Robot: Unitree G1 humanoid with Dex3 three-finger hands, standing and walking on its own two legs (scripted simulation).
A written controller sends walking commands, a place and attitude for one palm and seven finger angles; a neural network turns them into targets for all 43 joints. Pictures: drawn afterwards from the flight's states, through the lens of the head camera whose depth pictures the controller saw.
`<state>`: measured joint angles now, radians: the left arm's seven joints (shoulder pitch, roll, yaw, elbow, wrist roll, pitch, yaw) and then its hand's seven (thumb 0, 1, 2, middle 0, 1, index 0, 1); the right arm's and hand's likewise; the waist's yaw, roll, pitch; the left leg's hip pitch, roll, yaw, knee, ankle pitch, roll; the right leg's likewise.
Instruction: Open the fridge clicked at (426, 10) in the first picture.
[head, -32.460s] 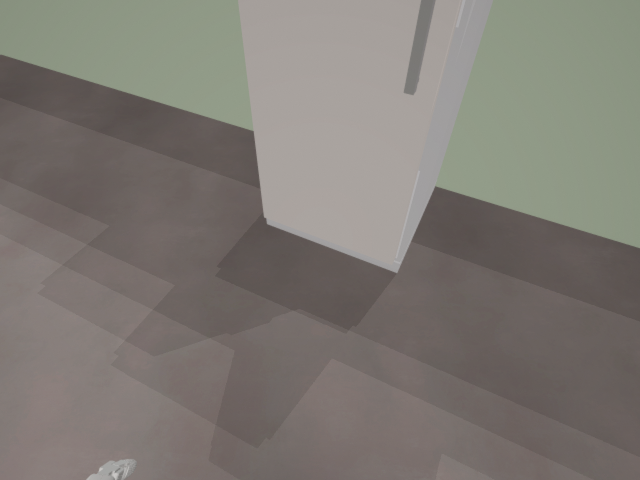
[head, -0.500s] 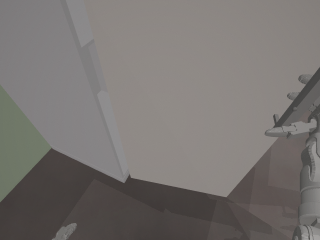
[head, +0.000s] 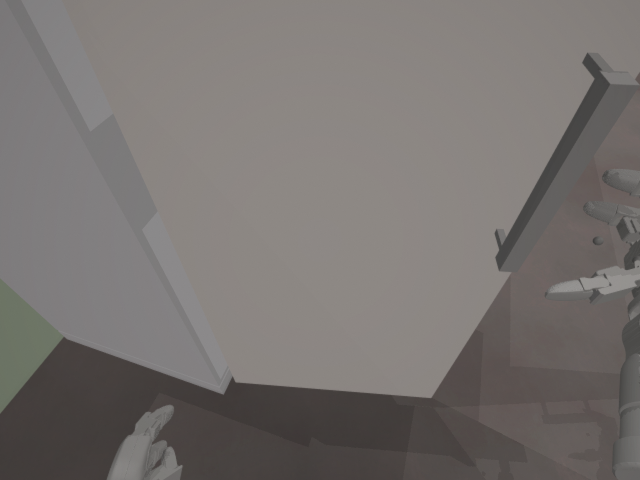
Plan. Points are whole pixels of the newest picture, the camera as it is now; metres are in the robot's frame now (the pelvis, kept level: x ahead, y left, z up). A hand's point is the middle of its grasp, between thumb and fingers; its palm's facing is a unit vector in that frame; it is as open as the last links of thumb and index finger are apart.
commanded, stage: slip the hand off the handle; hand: right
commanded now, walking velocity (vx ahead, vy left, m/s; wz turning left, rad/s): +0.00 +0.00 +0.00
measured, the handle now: (543, 180) +0.42 -0.24 +0.18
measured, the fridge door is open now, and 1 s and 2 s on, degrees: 76 76 76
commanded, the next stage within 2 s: draw the hand back to the body in 0.82 s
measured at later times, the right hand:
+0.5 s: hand out of the picture +0.27 -0.31 +0.15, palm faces +0.36 +0.92 -0.12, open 14.7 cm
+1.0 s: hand out of the picture +0.23 -0.30 +0.14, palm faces +0.33 +0.94 -0.08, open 14.7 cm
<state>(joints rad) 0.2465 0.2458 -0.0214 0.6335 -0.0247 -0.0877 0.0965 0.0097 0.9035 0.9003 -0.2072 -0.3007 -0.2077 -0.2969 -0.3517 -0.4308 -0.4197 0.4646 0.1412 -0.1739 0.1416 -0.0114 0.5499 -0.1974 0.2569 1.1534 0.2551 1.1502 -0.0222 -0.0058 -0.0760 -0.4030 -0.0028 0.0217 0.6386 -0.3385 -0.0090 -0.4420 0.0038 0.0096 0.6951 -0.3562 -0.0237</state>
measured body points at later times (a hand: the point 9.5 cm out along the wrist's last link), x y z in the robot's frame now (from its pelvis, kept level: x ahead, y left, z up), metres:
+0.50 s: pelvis -0.03 +0.00 +0.00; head -0.03 +0.00 +0.45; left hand +0.11 +0.25 -0.09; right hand +0.25 -0.35 +0.15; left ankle -0.01 +0.13 -0.72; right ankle +0.00 -0.10 -0.72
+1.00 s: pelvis -0.02 +0.02 +0.00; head -0.02 +0.02 +0.45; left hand +0.16 +0.25 -0.08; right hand +0.21 -0.34 +0.15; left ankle -0.01 +0.13 -0.72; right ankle +0.00 -0.10 -0.72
